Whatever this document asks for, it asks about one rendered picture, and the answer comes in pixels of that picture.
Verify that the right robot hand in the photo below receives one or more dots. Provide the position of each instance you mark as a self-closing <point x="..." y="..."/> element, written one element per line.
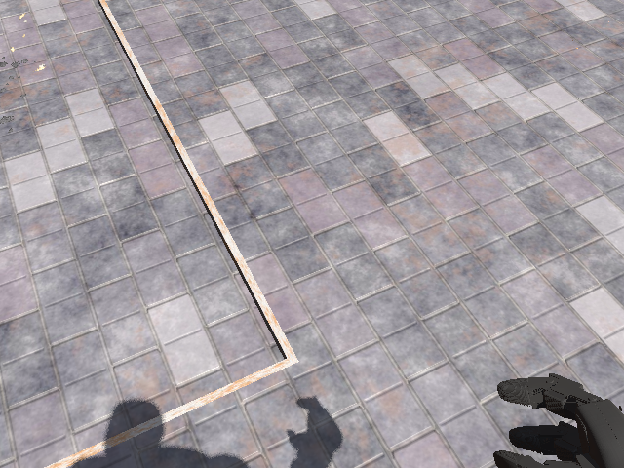
<point x="597" y="442"/>

